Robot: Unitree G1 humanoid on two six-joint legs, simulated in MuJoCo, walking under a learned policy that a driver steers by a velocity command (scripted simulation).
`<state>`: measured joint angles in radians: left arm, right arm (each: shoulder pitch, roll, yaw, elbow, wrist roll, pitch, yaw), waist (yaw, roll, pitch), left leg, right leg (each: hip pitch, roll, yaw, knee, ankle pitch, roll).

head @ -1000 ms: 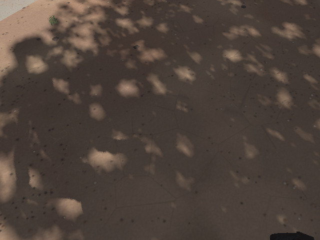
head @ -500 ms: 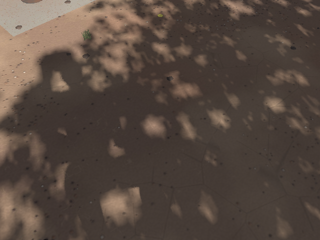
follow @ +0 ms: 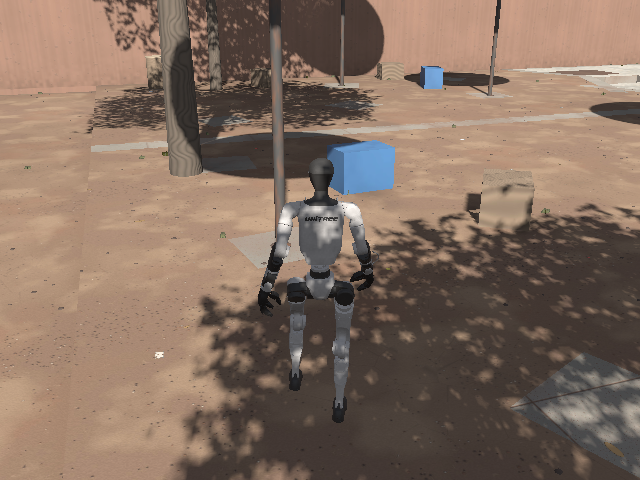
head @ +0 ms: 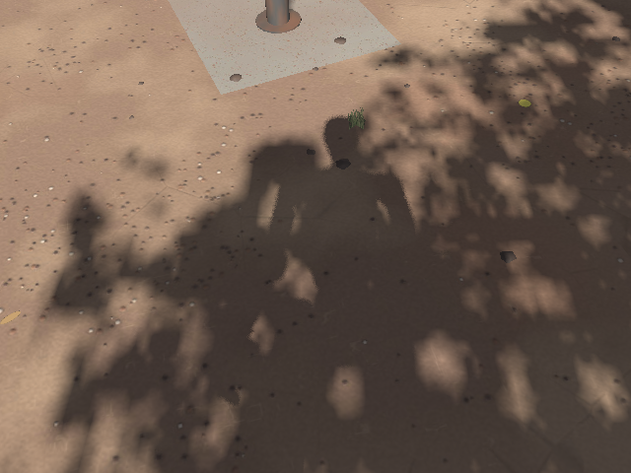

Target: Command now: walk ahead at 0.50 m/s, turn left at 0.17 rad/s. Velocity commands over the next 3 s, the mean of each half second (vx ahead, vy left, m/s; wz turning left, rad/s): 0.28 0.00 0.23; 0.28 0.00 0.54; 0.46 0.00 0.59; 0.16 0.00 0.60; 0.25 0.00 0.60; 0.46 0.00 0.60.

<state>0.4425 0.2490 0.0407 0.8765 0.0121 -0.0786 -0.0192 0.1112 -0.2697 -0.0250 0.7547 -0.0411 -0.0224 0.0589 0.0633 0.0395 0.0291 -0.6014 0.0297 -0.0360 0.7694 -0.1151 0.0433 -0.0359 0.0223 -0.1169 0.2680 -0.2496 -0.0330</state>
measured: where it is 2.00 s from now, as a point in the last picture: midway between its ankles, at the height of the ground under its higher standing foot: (194, 412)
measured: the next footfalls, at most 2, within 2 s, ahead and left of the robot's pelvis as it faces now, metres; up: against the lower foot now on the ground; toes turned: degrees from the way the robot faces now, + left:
left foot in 0.14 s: +0.22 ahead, +0.11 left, +0.00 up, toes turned +3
right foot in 0.66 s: +0.27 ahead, -0.07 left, +0.00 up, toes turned +13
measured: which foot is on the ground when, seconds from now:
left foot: up 0.00-0.12, down 0.14-0.66, up 0.68-1.00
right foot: down 0.00-0.14, up 0.16-0.64, down 0.66-1.00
